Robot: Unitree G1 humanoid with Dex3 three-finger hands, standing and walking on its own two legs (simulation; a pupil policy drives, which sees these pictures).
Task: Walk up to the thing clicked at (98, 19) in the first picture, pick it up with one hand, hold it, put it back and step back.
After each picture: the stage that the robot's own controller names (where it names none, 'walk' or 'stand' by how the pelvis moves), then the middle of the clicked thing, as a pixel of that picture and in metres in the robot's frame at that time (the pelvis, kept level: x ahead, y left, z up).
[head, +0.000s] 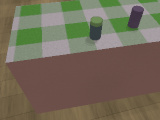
stand; (95, 28) +0.73 -0.05 -0.04
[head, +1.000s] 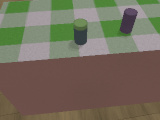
rise first; (80, 32) +0.64 +0.04 -0.01
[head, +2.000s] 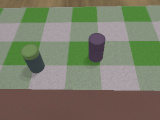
rise first; (33, 59) +0.45 +0.25 -0.02
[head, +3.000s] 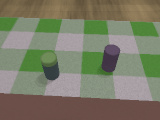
stand; (50, 66) +0.46 +0.17 -0.03
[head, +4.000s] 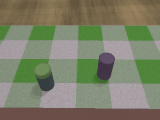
stand; (44, 77) +0.42 +0.18 -0.04
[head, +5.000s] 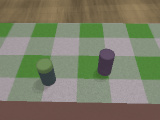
stand; (46, 72) +0.44 +0.18 -0.05
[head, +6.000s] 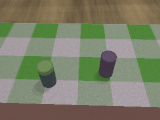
stand; (47, 74) +0.43 +0.18 -0.05
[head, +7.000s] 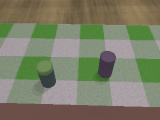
stand; (46, 74) +0.43 +0.18 -0.05
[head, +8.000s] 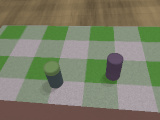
rise first; (53, 75) +0.43 +0.18 -0.04
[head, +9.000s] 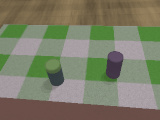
go down; (55, 72) +0.45 +0.17 -0.04
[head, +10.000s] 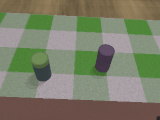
go down; (41, 67) +0.45 +0.16 -0.02
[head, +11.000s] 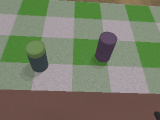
go down; (37, 57) +0.46 +0.16 +0.00
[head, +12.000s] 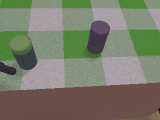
close in; (24, 53) +0.45 +0.18 +0.03
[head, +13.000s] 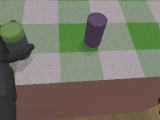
close; (17, 42) +0.48 +0.18 +0.05
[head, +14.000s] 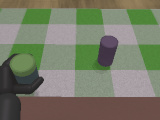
lift; (26, 73) +0.35 +0.19 +0.09
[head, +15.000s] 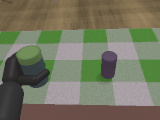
lift; (33, 67) +0.33 +0.17 +0.16
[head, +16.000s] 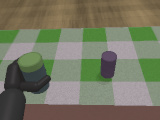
hold; (35, 73) +0.33 +0.17 +0.13
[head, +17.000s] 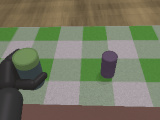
hold; (30, 70) +0.32 +0.17 +0.15
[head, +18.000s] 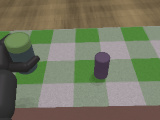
crouch; (22, 54) +0.37 +0.19 +0.17
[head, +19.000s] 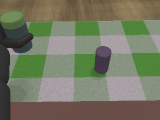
lower; (17, 32) +0.44 +0.21 +0.18
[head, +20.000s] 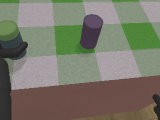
lower; (11, 41) +0.49 +0.19 +0.05
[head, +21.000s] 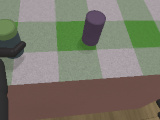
lower; (9, 40) +0.48 +0.19 +0.05
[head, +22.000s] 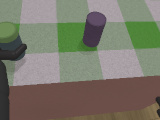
lower; (10, 42) +0.48 +0.19 +0.05
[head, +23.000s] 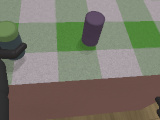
lower; (10, 41) +0.48 +0.19 +0.05
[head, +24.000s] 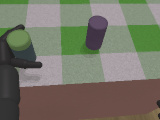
open; (23, 49) +0.46 +0.17 +0.04
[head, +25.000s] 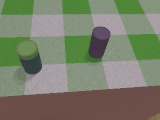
sink last; (30, 58) +0.44 +0.16 +0.02
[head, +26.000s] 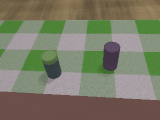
stand; (51, 64) +0.47 +0.18 +0.01
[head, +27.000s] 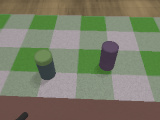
stand; (45, 65) +0.44 +0.17 +0.01
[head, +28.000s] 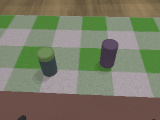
stand; (47, 62) +0.47 +0.17 +0.01
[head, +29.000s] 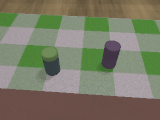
stand; (51, 61) +0.47 +0.16 +0.00
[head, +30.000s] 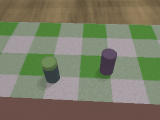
walk; (51, 70) +0.46 +0.16 -0.04
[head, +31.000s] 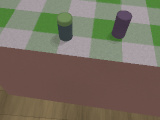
walk; (65, 27) +0.61 +0.10 -0.02
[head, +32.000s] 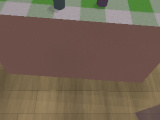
walk; out of the picture +0.87 +0.15 -0.03
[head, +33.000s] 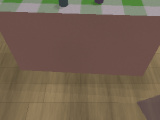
stand; out of the picture +1.05 +0.17 -0.03
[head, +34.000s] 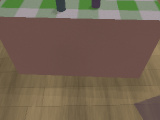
stand; (60, 2) +1.05 +0.18 -0.04
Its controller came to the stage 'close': yes
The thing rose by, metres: 0.24
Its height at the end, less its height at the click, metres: +0.00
